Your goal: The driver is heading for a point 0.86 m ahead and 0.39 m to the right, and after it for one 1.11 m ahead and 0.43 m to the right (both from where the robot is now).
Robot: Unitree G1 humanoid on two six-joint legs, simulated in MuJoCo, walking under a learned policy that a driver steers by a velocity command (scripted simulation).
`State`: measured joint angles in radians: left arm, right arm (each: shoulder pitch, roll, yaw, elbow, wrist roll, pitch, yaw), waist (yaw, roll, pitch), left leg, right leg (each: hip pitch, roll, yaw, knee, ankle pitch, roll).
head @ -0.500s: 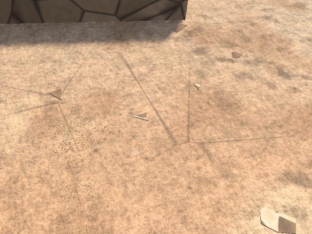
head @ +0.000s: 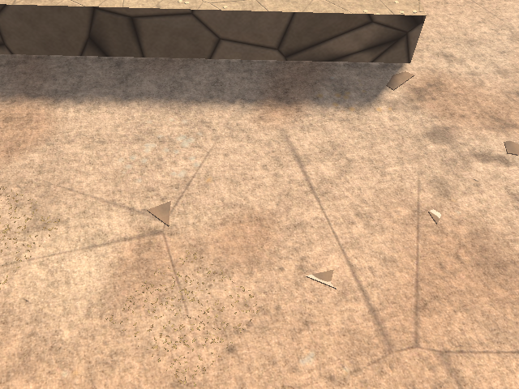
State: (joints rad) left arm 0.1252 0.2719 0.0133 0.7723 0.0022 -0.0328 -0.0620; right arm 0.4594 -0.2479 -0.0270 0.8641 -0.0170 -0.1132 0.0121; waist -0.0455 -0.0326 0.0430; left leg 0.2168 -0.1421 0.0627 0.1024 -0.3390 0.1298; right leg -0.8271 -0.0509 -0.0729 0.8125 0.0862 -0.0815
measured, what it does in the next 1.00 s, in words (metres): walks ahead, turning right: right foot, then left foot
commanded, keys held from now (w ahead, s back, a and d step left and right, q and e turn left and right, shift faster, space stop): w+e+shift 0.94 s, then e+shift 0.06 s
